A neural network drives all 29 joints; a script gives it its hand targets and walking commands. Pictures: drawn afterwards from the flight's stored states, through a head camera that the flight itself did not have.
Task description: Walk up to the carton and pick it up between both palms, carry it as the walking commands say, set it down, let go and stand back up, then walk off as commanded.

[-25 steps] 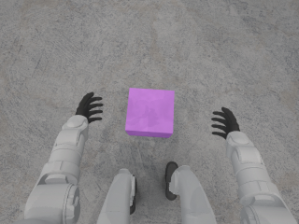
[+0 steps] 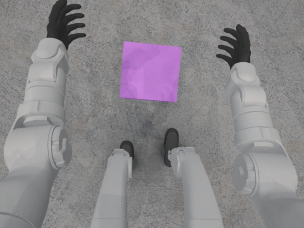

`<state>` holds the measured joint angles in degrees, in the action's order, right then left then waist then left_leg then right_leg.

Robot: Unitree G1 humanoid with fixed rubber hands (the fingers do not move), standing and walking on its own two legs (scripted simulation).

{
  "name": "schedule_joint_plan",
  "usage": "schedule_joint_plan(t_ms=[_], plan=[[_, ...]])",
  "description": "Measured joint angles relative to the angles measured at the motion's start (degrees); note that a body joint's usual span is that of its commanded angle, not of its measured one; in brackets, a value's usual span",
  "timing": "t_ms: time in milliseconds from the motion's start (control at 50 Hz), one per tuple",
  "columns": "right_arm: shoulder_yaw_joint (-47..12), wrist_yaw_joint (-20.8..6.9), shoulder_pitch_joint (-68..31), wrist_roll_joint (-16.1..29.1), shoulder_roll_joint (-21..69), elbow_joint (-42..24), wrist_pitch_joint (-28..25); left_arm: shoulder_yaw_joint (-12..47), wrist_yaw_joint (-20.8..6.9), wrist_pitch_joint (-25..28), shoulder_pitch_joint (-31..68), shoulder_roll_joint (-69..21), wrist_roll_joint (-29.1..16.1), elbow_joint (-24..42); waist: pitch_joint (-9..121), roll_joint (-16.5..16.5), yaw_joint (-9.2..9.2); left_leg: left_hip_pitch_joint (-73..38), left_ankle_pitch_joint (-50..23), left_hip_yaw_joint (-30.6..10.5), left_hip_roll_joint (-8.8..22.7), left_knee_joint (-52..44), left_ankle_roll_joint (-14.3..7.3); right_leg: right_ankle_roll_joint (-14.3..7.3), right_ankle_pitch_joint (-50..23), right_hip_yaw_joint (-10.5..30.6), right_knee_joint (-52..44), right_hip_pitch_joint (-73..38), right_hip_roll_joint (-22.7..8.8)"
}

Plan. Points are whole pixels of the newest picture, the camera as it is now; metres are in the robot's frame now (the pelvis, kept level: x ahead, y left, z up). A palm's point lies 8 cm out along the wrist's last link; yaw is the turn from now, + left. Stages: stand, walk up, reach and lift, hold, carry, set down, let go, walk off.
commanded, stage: reach and lift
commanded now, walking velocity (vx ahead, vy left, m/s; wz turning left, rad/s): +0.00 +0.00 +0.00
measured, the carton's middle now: (149, 75) +0.50 +0.01 -0.58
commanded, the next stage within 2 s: none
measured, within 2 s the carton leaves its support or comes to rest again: neither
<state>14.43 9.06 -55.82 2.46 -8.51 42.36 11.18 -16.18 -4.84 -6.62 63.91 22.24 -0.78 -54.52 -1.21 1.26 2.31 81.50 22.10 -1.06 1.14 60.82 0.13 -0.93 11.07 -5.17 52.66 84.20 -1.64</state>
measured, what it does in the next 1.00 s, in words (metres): lowers itself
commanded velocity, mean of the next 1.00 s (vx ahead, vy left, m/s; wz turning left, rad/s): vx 0.00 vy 0.00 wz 0.00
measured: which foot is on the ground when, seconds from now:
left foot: down 0.00-1.00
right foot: down 0.00-1.00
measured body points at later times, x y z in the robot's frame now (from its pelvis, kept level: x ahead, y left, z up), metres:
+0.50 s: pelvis -0.02 +0.00 -0.06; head +0.34 +0.02 +0.22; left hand +0.52 +0.22 -0.22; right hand +0.49 -0.19 -0.23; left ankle +0.02 +0.12 -0.64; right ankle +0.10 -0.12 -0.64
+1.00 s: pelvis -0.07 +0.00 -0.20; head +0.32 +0.04 +0.01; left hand +0.52 +0.22 -0.38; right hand +0.50 -0.17 -0.38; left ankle +0.02 +0.12 -0.64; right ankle +0.10 -0.12 -0.64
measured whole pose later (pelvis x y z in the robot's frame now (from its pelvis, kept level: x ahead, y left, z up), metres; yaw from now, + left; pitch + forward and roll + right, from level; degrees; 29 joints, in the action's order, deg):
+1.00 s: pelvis -0.07 +0.00 -0.20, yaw -1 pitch +34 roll -4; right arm 16.7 12.3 -85.2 11.2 -18.1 51.0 12.2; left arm -4.4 3.6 -11.4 91.0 28.4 -8.7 -56.1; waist -30.1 1.8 -0.4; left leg 110.1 34.7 -2.9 0.6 110.2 -0.1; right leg -1.0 21.0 -4.8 99.9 113.3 -2.7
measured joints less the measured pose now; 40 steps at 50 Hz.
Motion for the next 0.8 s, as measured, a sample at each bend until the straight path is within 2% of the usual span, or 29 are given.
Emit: schedule_joint_plan(t_ms=[260, 340, 440, 560, 660, 720, 800], plan=[[4.27, -3.37, -3.29, -2.18, -0.24, 1.0, -2.8, -1.27, 0.46, 1.44, 3.0, 0.0, 0.0, 1.29, 0.22, -1.03, -0.43, 3.56, -0.04, -0.98, -0.47, 0.04, 0.0, 0.0, -0.13, 0.0, 0.0, 3.13, 0.0], [6.61, -3.49, -4.21, -3.59, -0.28, 2.72, -3.36, -1.32, 0.46, 1.74, 4.21, 0.0, 0.25, -1.52, 1.8, -1.37, -0.35, 6.96, -0.05, -1.13, -0.49, 1.56, 0.0, 0.0, 0.27, 0.0, 0.96, 6.16, 0.03], [7.03, -3.52, -6.79, -4.77, -0.42, 4.39, -3.71, -1.69, 0.48, 1.94, 6.41, 0.0, 0.63, -3.87, 2.08, -1.92, -0.28, 14.23, 1.16, -1.27, -0.49, 7.61, 0.0, 0.0, 1.16, 0.0, 6.85, 13.49, -0.13], [7.1, -2.14, -10.59, -3.74, -1.86, 3.23, -3.49, -1.69, 2.15, 0.76, 10.33, 0.01, 0.64, -2.03, -1.05, -2.06, -1.38, 22.97, 3.5, -1.48, -0.49, 17.87, 0.0, 0.0, 3.15, 0.0, 16.94, 22.45, -0.41], [7.09, -0.02, -17.03, -1.08, -4.31, 2.5, -2.12, -0.03, 3.37, -1.06, 16.5, 1.18, 0.36, -1.05, -11.04, -2.42, -2.48, 24.35, 6.01, -1.68, -0.49, 26.87, 0.0, 0.0, 5.22, 0.0, 25.7, 24.04, -0.63], [7.08, 1.13, -21.34, -0.2, -5.62, 2.67, -1.16, 2.23, 3.84, -2.37, 20.43, 2.99, -1.76, -0.72, -17.7, -2.01, -2.21, 24.29, 7.47, -1.77, -0.49, 31.82, 0.0, 0.0, 6.4, 0.03, 30.54, 24.18, -0.75], [5.71, 2.29, -26.13, 3.3, -7.64, 1.24, 0.0, 5.19, 5.01, -3.51, 25.64, 5.18, -3.52, 0.55, -26.82, -0.66, -1.82, 23.93, 9.14, -1.65, -0.49, 37.61, 0.0, 0.0, 7.6, 0.3, 36.29, 24.18, -0.87]])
